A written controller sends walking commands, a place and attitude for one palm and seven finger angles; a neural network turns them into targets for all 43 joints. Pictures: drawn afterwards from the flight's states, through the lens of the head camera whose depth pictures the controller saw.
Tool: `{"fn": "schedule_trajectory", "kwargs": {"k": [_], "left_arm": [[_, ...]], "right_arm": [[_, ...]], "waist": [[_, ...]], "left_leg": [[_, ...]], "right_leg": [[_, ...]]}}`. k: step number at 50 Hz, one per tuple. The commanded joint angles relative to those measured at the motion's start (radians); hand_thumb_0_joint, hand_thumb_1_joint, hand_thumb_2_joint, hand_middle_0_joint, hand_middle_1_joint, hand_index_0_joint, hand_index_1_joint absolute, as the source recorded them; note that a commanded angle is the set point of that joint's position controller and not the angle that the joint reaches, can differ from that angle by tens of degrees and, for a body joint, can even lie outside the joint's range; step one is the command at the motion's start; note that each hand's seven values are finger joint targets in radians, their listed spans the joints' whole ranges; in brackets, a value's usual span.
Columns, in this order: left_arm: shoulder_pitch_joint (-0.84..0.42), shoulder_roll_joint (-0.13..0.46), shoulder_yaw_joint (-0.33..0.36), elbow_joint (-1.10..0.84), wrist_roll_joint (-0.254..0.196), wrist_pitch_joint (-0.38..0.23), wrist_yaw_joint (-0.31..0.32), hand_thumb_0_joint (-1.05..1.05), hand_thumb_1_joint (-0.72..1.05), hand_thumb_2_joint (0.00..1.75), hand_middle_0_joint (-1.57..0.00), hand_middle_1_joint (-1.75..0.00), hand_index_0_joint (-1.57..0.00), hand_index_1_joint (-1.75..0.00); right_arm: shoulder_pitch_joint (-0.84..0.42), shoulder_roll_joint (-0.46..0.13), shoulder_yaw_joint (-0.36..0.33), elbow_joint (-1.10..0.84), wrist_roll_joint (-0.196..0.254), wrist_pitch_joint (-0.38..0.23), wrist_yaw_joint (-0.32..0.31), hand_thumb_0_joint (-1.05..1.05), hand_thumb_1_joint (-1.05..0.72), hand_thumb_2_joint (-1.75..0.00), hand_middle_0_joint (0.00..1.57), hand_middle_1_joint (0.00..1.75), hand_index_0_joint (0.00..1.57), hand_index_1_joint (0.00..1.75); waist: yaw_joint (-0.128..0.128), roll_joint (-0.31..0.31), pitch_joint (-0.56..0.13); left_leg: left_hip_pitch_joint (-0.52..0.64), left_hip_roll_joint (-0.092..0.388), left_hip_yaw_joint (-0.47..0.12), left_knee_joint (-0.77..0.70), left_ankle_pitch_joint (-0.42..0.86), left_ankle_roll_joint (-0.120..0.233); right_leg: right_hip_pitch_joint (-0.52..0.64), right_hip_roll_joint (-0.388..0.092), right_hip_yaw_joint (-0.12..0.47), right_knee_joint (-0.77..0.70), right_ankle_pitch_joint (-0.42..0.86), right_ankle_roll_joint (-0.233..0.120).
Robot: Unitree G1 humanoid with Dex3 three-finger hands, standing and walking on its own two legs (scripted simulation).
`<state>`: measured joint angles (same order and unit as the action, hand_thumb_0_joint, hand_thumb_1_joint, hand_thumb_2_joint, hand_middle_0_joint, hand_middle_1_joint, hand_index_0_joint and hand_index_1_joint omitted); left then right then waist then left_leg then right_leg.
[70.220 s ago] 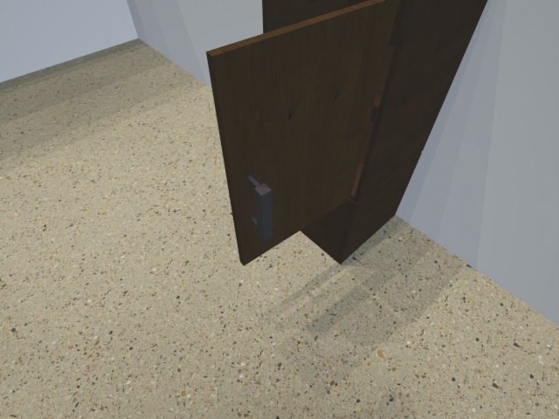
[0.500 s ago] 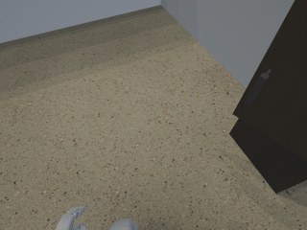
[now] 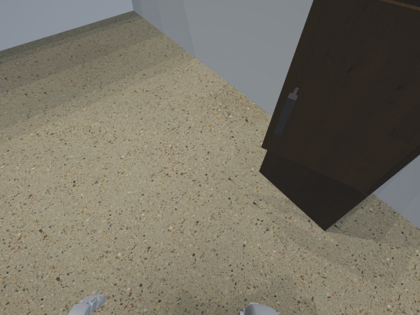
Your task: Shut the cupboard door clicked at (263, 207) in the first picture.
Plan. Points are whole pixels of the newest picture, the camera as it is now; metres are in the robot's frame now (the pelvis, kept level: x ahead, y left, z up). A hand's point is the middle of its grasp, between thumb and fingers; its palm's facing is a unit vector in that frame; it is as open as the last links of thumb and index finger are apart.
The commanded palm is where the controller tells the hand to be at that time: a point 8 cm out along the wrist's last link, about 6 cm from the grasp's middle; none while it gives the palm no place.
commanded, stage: turn to face it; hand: left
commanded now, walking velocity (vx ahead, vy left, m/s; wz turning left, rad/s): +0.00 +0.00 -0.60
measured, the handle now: (286, 111) +0.71 -0.21 -0.10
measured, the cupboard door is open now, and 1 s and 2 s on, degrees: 21 21 21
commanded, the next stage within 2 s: take the last steps up to it in 0.64 s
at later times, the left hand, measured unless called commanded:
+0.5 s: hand (130, 305) +0.15 +0.18 -0.18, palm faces -0.24 -0.95 -0.19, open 7.4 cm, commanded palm none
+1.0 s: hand (150, 308) +0.15 +0.13 -0.17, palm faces -0.36 -0.91 -0.19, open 7.4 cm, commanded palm none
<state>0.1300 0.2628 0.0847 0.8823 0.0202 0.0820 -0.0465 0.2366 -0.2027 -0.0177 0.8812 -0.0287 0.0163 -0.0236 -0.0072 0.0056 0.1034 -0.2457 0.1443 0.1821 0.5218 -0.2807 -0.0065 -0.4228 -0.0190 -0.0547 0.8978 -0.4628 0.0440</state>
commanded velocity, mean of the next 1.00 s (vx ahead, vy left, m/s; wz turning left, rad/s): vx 0.08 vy -0.02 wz -0.32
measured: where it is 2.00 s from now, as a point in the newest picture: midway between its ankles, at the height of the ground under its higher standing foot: (246, 310)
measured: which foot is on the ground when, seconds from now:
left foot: down 0.00-0.10, up 0.12-0.42, down 0.44-0.78, up 0.80-1.00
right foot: up 0.00-0.08, down 0.10-0.44, up 0.46-0.76, down 0.78-1.00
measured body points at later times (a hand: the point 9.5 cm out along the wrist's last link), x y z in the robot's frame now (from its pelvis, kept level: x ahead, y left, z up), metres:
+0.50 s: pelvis +0.02 +0.01 -0.01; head +0.06 +0.02 +0.44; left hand +0.16 +0.23 -0.17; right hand +0.03 -0.26 -0.14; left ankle +0.06 +0.11 -0.74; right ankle -0.02 -0.13 -0.72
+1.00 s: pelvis +0.04 -0.02 +0.00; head +0.05 -0.03 +0.45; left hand +0.17 +0.18 -0.15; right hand -0.04 -0.26 -0.15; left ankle +0.09 +0.08 -0.70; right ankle -0.05 -0.11 -0.74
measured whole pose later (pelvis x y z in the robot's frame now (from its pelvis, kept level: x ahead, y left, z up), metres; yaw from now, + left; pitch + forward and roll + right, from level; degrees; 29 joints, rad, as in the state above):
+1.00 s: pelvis +0.04 -0.02 +0.00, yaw -22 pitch +1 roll +0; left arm 0.25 0.17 0.04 1.00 0.03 0.01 -0.01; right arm 0.27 -0.22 -0.05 0.99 -0.03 0.04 0.00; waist -0.02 0.02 0.02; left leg -0.44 0.07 0.09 0.87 -0.41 -0.04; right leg -0.15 0.01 -0.03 0.43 -0.30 -0.03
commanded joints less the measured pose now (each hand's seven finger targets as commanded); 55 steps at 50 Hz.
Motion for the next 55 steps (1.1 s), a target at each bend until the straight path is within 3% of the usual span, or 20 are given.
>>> {"fn": "schedule_trajectory", "kwargs": {"k": [1, 3, 4, 5, 7, 11, 17, 20, 22, 26, 34, 36, 37, 39, 41, 43, 52, 53, 54, 55], "left_arm": [[-0.026, 0.036, 0.008, -0.097, 0.0, -0.034, 0.003, 0.0, 0.9, 0.9, -0.2, -0.3, -0.2, -0.3], [0.061, 0.065, 0.016, -0.073, 0.002, -0.042, 0.008, 0.0, 0.9, 0.9, -0.2, -0.3, -0.2, -0.3], [0.122, 0.135, 0.025, -0.052, 0.008, -0.053, 0.017, 0.0, 0.9, 0.9, -0.2, -0.3, -0.2, -0.3], [0.173, 0.234, 0.046, -0.036, 0.013, -0.065, 0.033, 0.0, 0.9, 0.9, -0.2, -0.3, -0.2, -0.3], [0.163, 0.233, 0.047, -0.033, 0.001, -0.062, 0.053, 0.0, 0.9, 0.9, -0.2, -0.3, -0.2, -0.3], [0.01, 0.149, 0.024, -0.086, 0.004, -0.058, 0.059, 0.0, 0.9, 0.9, -0.2, -0.3, -0.2, -0.3], [0.027, 0.169, 0.032, -0.072, 0.011, -0.052, 0.051, 0.0, 0.9, 0.9, -0.2, -0.3, -0.2, -0.3], [-0.01, 0.138, 0.025, -0.073, -0.002, -0.043, 0.048, 0.0, 0.9, 0.9, -0.2, -0.3, -0.2, -0.3], [0.03, 0.045, 0.007, -0.1, -0.011, -0.036, 0.035, 0.0, 0.9, 0.9, -0.2, -0.3, -0.2, -0.3], [0.025, 0.059, 0.018, -0.057, 0.002, -0.035, 0.02, 0.0, 0.9, 0.9, -0.2, -0.3, -0.2, -0.3], [0.008, 0.009, -0.009, -0.035, -0.001, -0.039, 0.024, 0.0, 0.9, 0.9, -0.2, -0.3, -0.2, -0.3], [0.081, 0.018, -0.005, -0.011, -0.002, -0.046, 0.028, 0.0, 0.9, 0.9, -0.2, -0.3, -0.2, -0.3], [0.117, 0.049, 0.001, 0.004, 0.001, -0.052, 0.035, 0.0, 0.9, 0.9, -0.2, -0.3, -0.2, -0.3], [0.172, 0.181, 0.022, 0.031, 0.011, -0.064, 0.046, 0.0, 0.9, 0.9, -0.2, -0.3, -0.2, -0.3], [0.167, 0.153, 0.029, 0.044, 0.008, -0.072, 0.055, 0.0, 0.9, 0.9, -0.2, -0.3, -0.2, -0.3], [0.097, 0.097, 0.011, 0.032, 0.004, -0.078, 0.057, 0.0, 0.9, 0.9, -0.2, -0.3, -0.2, -0.3], [0.094, 0.08, 0.011, 0.076, -0.002, -0.097, 0.041, 0.0, 0.9, 0.9, -0.2, -0.3, -0.2, -0.3], [0.103, 0.035, 0.002, 0.071, -0.007, -0.094, 0.034, 0.0, 0.9, 0.9, -0.2, -0.3, -0.2, -0.3], [0.112, -0.022, -0.011, 0.05, -0.009, -0.093, 0.024, 0.0, 0.9, 0.9, -0.2, -0.3, -0.2, -0.3], [0.044, 0.007, -0.01, 0.011, 0.002, -0.096, 0.02, 0.0, 0.9, 0.9, -0.2, -0.3, -0.2, -0.3]], "right_arm": [[0.034, -0.238, -0.077, -0.038, -0.002, -0.009, -0.007, 0.0, -0.9, -0.9, 0.2, 0.3, 0.2, 0.3], [0.002, -0.241, -0.082, -0.041, 0.006, -0.005, -0.002, 0.0, -0.9, -0.9, 0.2, 0.3, 0.2, 0.3], [0.007, -0.205, -0.078, -0.052, 0.015, -0.003, 0.007, 0.0, -0.9, -0.9, 0.2, 0.3, 0.2, 0.3], [-0.05, -0.123, -0.056, -0.101, 0.018, -0.002, 0.01, 0.0, -0.9, -0.9, 0.2, 0.3, 0.2, 0.3], [-0.085, -0.138, -0.054, -0.104, 0.018, 0.021, -0.009, 0.0, -0.9, -0.9, 0.2, 0.3, 0.2, 0.3], [-0.038, -0.141, -0.052, -0.057, 0.011, 0.02, 0.003, 0.0, -0.9, -0.9, 0.2, 0.3, 0.2, 0.3], [-0.024, -0.113, -0.045, -0.065, 0.018, 0.01, 0.002, 0.0, -0.9, -0.9, 0.2, 0.3, 0.2, 0.3], [0.09, -0.132, -0.044, -0.03, 0.018, -0.009, -0.007, 0.0, -0.9, -0.9, 0.2, 0.3, 0.2, 0.3], [0.111, -0.286, -0.068, -0.043, -0.003, -0.019, -0.014, 0.0, -0.9, -0.9, 0.2, 0.3, 0.2, 0.3], [0.003, -0.21, -0.046, -0.056, -0.01, -0.023, -0.023, 0.0, -0.9, -0.9, 0.2, 0.3, 0.2, 0.3], [0.075, -0.202, -0.06, 0.02, -0.003, -0.008, -0.014, 0.0, -0.9, -0.9, 0.2, 0.3, 0.2, 0.3], [0.049, -0.207, -0.066, 0.024, 0.005, -0.005, -0.012, 0.0, -0.9, -0.9, 0.2, 0.3, 0.2, 0.3], [0.048, -0.186, -0.067, 0.025, 0.012, -0.004, -0.009, 0.0, -0.9, -0.9, 0.2, 0.3, 0.2, 0.3], [-0.004, -0.086, -0.042, -0.022, 0.013, 0.0, 0.004, 0.0, -0.9, -0.9, 0.2, 0.3, 0.2, 0.3], [-0.058, -0.108, -0.047, -0.012, 0.004, 0.007, -0.004, 0.0, -0.9, -0.9, 0.2, 0.3, 0.2, 0.3], [-0.031, -0.12, -0.051, 0.016, 0.003, -0.001, 0.009, 0.0, -0.9, -0.9, 0.2, 0.3, 0.2, 0.3], [0.123, -0.077, -0.038, 0.065, -0.002, -0.046, 0.015, 0.0, -0.9, -0.9, 0.2, 0.3, 0.2, 0.3], [0.207, -0.13, -0.048, 0.097, -0.007, -0.058, 0.007, 0.0, -0.9, -0.9, 0.2, 0.3, 0.2, 0.3], [0.305, -0.231, -0.072, 0.116, -0.021, -0.06, -0.001, 0.0, -0.9, -0.9, 0.2, 0.3, 0.2, 0.3], [0.347, -0.272, -0.076, 0.115, -0.023, -0.055, -0.011, 0.0, -0.9, -0.9, 0.2, 0.3, 0.2, 0.3]], "waist": [[-0.024, 0.216, -0.151], [0.028, 0.154, -0.169], [0.053, 0.005, -0.202], [0.088, -0.294, -0.178], [0.07, -0.314, -0.16], [-0.001, -0.16, -0.152], [0.007, -0.163, -0.138], [-0.047, -0.11, -0.159], [-0.042, 0.313, -0.147], [0.009, 0.155, -0.111], [-0.03, 0.201, -0.148], [0.012, 0.165, -0.176], [0.022, 0.1, -0.183], [0.058, -0.253, -0.14], [0.063, -0.304, -0.092], [0.015, -0.186, -0.071], [-0.054, -0.099, -0.065], [-0.082, 0.063, -0.097], [-0.112, 0.311, -0.122], [-0.133, 0.251, -0.095]], "left_leg": [[0.143, 0.226, -0.099, -0.074, 0.452, 0.107], [0.046, 0.195, -0.047, 0.048, 0.323, 0.043], [-0.08, 0.129, -0.003, 0.199, 0.18, -0.011], [-0.356, -0.034, 0.033, 0.425, -0.337, -0.068], [-0.4, -0.045, -0.166, 0.646, -0.333, -0.064], [-0.302, -0.037, -0.164, 0.571, -0.143, -0.08], [-0.153, -0.096, -0.136, 0.249, -0.131, -0.064], [0.079, -0.093, -0.152, -0.072, 0.054, -0.046], [0.143, 0.271, -0.536, -0.263, 0.086, 0.117], [0.045, 0.203, -0.355, -0.215, 0.304, 0.162], [0.096, 0.173, -0.223, -0.127, 0.417, 0.144], [0.066, 0.148, -0.185, -0.055, 0.377, 0.101], [0.002, 0.111, -0.153, 0.002, 0.276, 0.057], [-0.31, -0.086, -0.034, 0.311, -0.33, -0.039], [-0.439, -0.073, -0.155, 0.54, -0.299, -0.031], [-0.389, -0.047, -0.157, 0.555, -0.181, -0.038], [0.094, -0.098, -0.062, -0.046, 0.021, -0.028], [0.24, -0.015, -0.194, -0.145, -0.057, 0.001], [0.347, 0.231, -0.531, -0.254, -0.186, 0.093], [0.299, 0.358, -0.694, -0.337, -0.254, 0.177]], "right_leg": [[0.072, 0.022, -0.046, -0.202, 0.059, -0.025], [0.249, 0.021, -0.046, -0.425, 0.261, -0.045], [0.41, -0.086, 0.083, -0.515, 0.409, -0.088], [0.512, -0.326, 0.412, -0.545, 0.726, -0.203], [0.372, -0.334, 0.471, -0.564, 0.668, -0.279], [0.271, -0.207, 0.28, -0.529, 0.57, -0.227], [0.19, -0.187, 0.347, -0.516, 0.475, -0.227], [0.07, -0.12, 0.325, -0.422, 0.377, -0.144], [-0.129, 0.081, 0.089, -0.089, -0.078, -0.037], [-0.105, 0.01, 0.092, 0.221, -0.036, -0.014], [0.093, 0.032, -0.013, -0.191, 0.037, -0.028], [0.22, 0.039, -0.025, -0.41, 0.223, -0.038], [0.315, -0.003, 0.034, -0.516, 0.315, -0.053], [0.421, -0.329, 0.399, -0.641, 0.369, -0.213], [0.405, -0.304, 0.45, -0.667, 0.266, -0.289], [0.347, -0.236, 0.298, -0.648, 0.214, -0.267], [0.1, -0.133, 0.21, -0.543, 0.041, -0.199], [-0.013, -0.061, 0.156, -0.38, 0.024, -0.153], [-0.187, 0.051, 0.023, -0.089, -0.044, -0.095], [-0.265, 0.041, 0.048, 0.095, -0.118, -0.09]]}}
